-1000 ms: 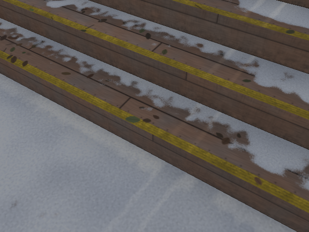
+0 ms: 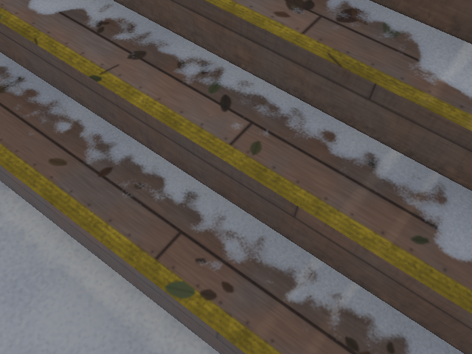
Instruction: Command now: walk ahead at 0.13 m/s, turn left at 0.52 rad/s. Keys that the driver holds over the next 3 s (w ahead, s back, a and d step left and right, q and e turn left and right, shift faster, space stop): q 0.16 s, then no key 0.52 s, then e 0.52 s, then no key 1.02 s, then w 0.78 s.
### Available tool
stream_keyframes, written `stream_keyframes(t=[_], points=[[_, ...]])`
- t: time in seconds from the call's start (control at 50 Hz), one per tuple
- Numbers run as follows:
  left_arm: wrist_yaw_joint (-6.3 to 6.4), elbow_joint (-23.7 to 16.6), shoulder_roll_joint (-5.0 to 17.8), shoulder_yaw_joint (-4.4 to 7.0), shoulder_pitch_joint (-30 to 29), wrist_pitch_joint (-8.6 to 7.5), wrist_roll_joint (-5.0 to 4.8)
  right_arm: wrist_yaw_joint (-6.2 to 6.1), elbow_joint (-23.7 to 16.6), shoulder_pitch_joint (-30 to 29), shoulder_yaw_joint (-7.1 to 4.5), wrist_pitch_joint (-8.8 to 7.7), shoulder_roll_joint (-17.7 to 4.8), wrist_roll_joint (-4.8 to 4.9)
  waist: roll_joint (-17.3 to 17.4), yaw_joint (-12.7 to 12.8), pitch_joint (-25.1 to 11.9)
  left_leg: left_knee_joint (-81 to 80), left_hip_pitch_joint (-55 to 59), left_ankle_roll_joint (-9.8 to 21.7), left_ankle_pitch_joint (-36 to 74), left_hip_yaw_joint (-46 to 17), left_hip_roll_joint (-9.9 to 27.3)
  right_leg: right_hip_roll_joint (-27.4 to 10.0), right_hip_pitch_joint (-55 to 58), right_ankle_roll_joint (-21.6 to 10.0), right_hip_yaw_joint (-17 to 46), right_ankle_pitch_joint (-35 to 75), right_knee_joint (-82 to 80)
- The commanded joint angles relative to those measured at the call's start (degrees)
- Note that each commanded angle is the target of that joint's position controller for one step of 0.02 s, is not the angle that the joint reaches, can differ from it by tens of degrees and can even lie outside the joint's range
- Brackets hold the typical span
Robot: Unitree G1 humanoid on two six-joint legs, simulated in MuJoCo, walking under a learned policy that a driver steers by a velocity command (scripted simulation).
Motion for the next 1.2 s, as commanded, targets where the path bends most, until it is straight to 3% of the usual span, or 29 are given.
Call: stream_keyframes(t=[0.02, 0.14, 0.24, 0.26, 0.32, 0.36, 0.38, 0.4, 0.42, 0.44, 0.48, 0.54, 0.58, 0.62, 0.66, 0.7, 0.72, 0.74, 0.8, 0.84, 0.88, 0.92, 0.98, 1.06, 1.08, 1.1, 1.12, 1.14, 1.2], points=[[0.41, -1.0, 4.7, 1.23, 6.9, 1.33, -0.16, -0.83, -3.3, 2.8, -2.38, 0.42, -9.4, -0.23, 6.2, 1.5, -12.7, -0.8, 7.2, 4.2, 39.9, -11.2, 14.9, 0.9, 3.5, 1.2, -1.5, 2.2, -0.2], [1.75, -3.0, 5.1, 1.77, 2.6, 2.44, -0.41, -2.02, -4.6, 2.9, -2.86, 2.08, -9.5, -1.01, 5.3, 0.2, -7.7, -1.5, 7.6, 6.5, 17.2, -21.0, 15.3, 1.2, -2.4, 1.6, 0.6, -2.0, 0.7], [1.38, -4.1, 4.3, 1.02, 2.9, 1.95, -2.13, -2.35, -4.4, 3.4, -2.21, 2.93, -7.9, -1.44, 9.6, -0.9, -10.0, 1.2, 11.4, 3.2, 30.9, -19.8, 14.3, 3.6, 8.4, 0.2, -0.9, -4.2, -16.0], [1.44, -4.3, 5.6, 1.61, 0.5, 0.43, -4.11, -3.07, -7.7, -2.9, -1.95, 2.99, -6.8, 1.02, 9.3, -0.6, -11.6, -0.2, 10.7, 3.1, 27.6, -24.2, 15.9, 2.8, 11.4, 2.3, 2.8, -2.2, -20.8], [0.5, -2.6, 6.6, 2.16, 4.0, -1.09, -3.8, -3.2, -7.7, -2.6, -1.82, 4.01, -7.8, 1.07, 8.4, 0.4, -10.8, 0.7, 12.4, 3.6, 22.0, -25.7, 15.0, 1.7, 18.4, 2.0, 1.9, 3.2, -36.8], [0.07, -2.2, 8.0, 2.62, 4.4, -1.63, -2.05, -2.75, -7.1, 0.4, -1.52, 3.92, -7.0, 1.14, 3.6, 0.1, -8.7, 3.0, 5.3, 0.2, 6.5, -22.5, 10.0, -2.1, 28.0, -0.6, 3.8, 18.8, -45.7], [0.22, -3.0, 11.3, 3.01, 4.5, -1.5, -0.41, -2.21, -7.1, 4.0, -0.96, 3.42, -4.9, -0.15, -8.0, -2.2, -9.8, 12.1, -1.7, -2.5, -13.8, -16.1, 3.7, -12.1, 33.9, -6.3, 12.8, 39.7, -42.9], [0.24, -2.9, 10.0, 2.81, 5.3, -1.48, 1.69, -2.27, -7.3, 3.0, -1.75, 3.13, -6.8, 0.59, -11.8, -0.3, -8.6, 20.8, -5.9, -5.8, -26.7, -10.6, -0.9, -20.1, 29.8, -15.8, 20.4, 45.5, -44.6], [0.1, -3.4, 9.8, 2.93, 3.4, -1.92, 0.99, -2.19, -7.1, 1.9, -2.95, 3.06, -10.4, 0.52, -9.0, 0.3, -8.7, 33.1, -6.4, -8.7, -31.3, -8.0, 0.4, -22.3, 26.4, -19.5, 21.7, 41.9, -45.5], [0.13, -3.6, 9.2, 2.96, 2.1, -2.17, -0.27, -2.19, -7.0, 0.6, -3.65, 3.36, -11.4, 0.77, -6.0, 0.4, -8.4, 40.2, -7.7, -10.6, -29.4, -8.1, 1.0, -19.8, 25.7, -18.6, 18.8, 38.3, -44.9], [0.02, -3.8, 7.4, 2.44, -0.7, -2.28, -1.75, -2.6, -5.9, 0.9, -3.56, 4.8, -8.9, 0.49, -3.6, -0.6, -6.7, 45.1, -9.0, -13.3, -24.8, -9.4, 1.9, -15.1, 24.3, -15.1, 13.1, 34.0, -43.6], [-0.3, -2.5, 5.4, 1.65, 0.1, -1.51, -1.18, -2.27, -5.8, -0.9, -1.92, 4.65, -3.4, 0.68, -6.5, -0.3, -6.4, 32.3, -6.4, -14.9, -21.2, -4.8, 4.2, -9.3, 25.3, -12.9, 7.1, 31.2, -42.7], [-0.46, -1.9, 6.4, 1.81, 1.8, -0.89, -0.94, -2.03, -6.1, -3.7, -0.91, 4.2, -1.2, 0.61, -7.8, 1.7, -7.8, 20.2, -1.9, -15.1, -20.7, -0.4, 6.6, -8.5, 26.7, -12.3, 6.7, 33.1, -41.5], [-0.51, -1.4, 8.9, 2.3, 3.1, -0.41, -1.22, -2.16, -5.4, -3.5, -1.62, 4.06, -3.4, 1.07, -8.4, 2.2, -8.3, 10.6, 1.5, -14.5, -14.2, 1.5, 6.5, -9.1, 27.6, -12.2, 8.7, 33.7, -40.3], [-0.95, -0.2, 8.2, 2.0, 5.0, -0.81, -1.75, -2.33, -4.2, -1.8, -1.96, 4.11, -4.8, 0.58, -7.2, 1.2, -7.7, -2.2, 7.6, -12.4, -0.4, 0.9, 7.0, -8.1, 25.9, -9.4, 9.1, 27.6, -41.1], [-2.23, 0.8, 7.2, 1.54, 7.2, -2.43, -0.25, -2.8, -3.6, 0.4, -2.73, 4.22, -9.5, -0.52, -0.3, 2.7, -8.9, 2.8, 15.7, -9.2, 11.3, -3.8, 12.2, -4.9, 19.1, -4.7, 6.8, 15.6, -41.1], [-2.6, 1.4, 6.8, 1.68, 7.2, -2.76, -0.75, -2.23, -2.2, 1.2, -2.93, 4.16, -9.2, -0.26, 3.1, 2.4, -9.1, 4.6, 13.0, -7.1, 2.6, -1.9, 11.2, -1.7, 20.2, -2.5, 3.1, 9.7, -42.0], [-2.4, 1.1, 7.4, 1.79, 2.7, -2.56, -1.27, -1.7, -2.2, 0.9, -2.63, 3.79, -7.1, -0.26, 1.6, 0.1, -6.6, 3.1, 9.1, -6.7, -3.6, -1.6, 10.2, -0.3, 20.7, -0.9, 1.9, 7.3, -40.0], [-0.26, -1.2, 7.3, 2.36, -0.7, -1.09, -2.39, -2.76, -2.3, -0.2, -3.09, 2.77, -8.6, -0.24, 6.7, 0.4, -3.5, 0.7, 5.1, -5.7, -6.1, -2.4, 11.0, 1.9, 16.9, -0.9, 0.9, 9.3, -33.9], [0.54, -2.0, 6.7, 2.56, 0.2, -0.59, -2.68, -3.58, -2.2, 1.4, -3.55, 2.56, -9.8, -0.1, 11.4, 0.2, -3.6, -2.3, 4.6, -2.2, -6.3, -6.7, 16.0, 3.3, 13.4, -0.7, -0.9, 6.4, -27.0], [0.49, -2.8, 7.1, 3.11, 1.1, -0.15, -3.11, -4.39, -4.4, -2.0, -3.27, 2.24, -9.7, -0.77, 16.1, 0.1, -3.8, -4.8, 3.0, 4.5, 3.4, -13.2, 25.0, 2.8, 9.4, -0.5, -2.6, -11.4, -11.6], [0.27, -2.9, 7.3, 3.85, 3.1, 0.72, -3.65, -4.97, -5.5, -4.3, -2.87, 1.49, -9.4, -0.8, 12.6, 1.3, -3.8, -3.8, 4.2, 7.8, 17.2, -12.5, 28.6, 0.3, 5.0, 0.4, -0.6, -19.0, 1.5], [-0.47, -3.9, 5.3, 2.92, 2.1, 1.08, -3.26, -5.2, -5.6, -8.3, -3.37, 1.11, -10.7, 0.83, 8.4, 1.9, -5.0, -1.2, 6.2, 3.2, 18.1, -3.7, 24.2, -2.5, 8.9, 0.6, -2.5, -10.9, -12.5], [-2.9, -3.4, 7.0, 3.78, 8.5, 1.15, -3.59, -5.06, -5.3, -6.8, -3.22, 3.1, -9.7, 1.85, 7.9, 3.8, -10.9, 10.6, 6.7, 0.2, 18.0, 2.9, 21.1, 2.9, 23.2, -2.0, -8.3, 5.1, -34.0], [-2.71, -3.8, 9.6, 4.69, 10.3, 1.15, -2.74, -4.5, -4.7, -3.8, -2.66, 3.2, -7.8, 1.83, -0.7, 3.9, -10.3, 23.0, -2.0, -4.4, 6.4, 7.1, 17.3, 1.6, 30.5, -4.6, -0.9, 18.4, -39.9], [-1.78, -6.1, 18.2, 6.15, 10.7, 0.87, -1.58, -3.9, -7.4, -3.7, -0.79, 3.27, -2.1, -1.98, -18.5, 0.9, -10.5, 41.5, -20.1, -10.9, -31.7, 8.1, 9.5, -17.3, 37.5, -13.1, 25.9, 51.4, -40.5], [-2.76, -6.9, 16.4, 5.16, 13.0, -0.69, 0.95, -3.92, -8.3, -7.5, -1.42, 2.93, -5.2, -0.86, -11.1, 4.9, -16.2, 51.4, -18.2, -11.1, -36.0, -2.5, 6.4, -23.5, 30.9, -23.3, 32.9, 49.2, -43.6], [-3.0, -7.5, 15.8, 5.04, 9.1, -1.73, 0.81, -3.99, -8.3, -7.8, -2.29, 3.19, -7.8, 0.68, -5.9, 3.0, -11.7, 54.6, -19.9, -10.7, -31.6, -3.6, 7.6, -20.6, 28.3, -22.8, 27.4, 40.8, -44.4], [-1.0, -8.8, 12.8, 4.27, 2.2, -0.96, -2.2, -4.63, -7.1, -8.3, -3.32, 3.25, -9.2, -0.05, -2.1, 0.5, -7.4, 50.5, -19.8, -11.2, -18.7, -3.3, 8.7, -11.9, 24.4, -14.5, 18.3, 25.3, -44.5]])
